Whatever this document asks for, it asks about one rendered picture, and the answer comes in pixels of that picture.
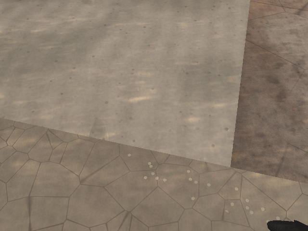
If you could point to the robot right hand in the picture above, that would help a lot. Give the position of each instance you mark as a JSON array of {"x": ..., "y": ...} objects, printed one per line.
[{"x": 285, "y": 225}]

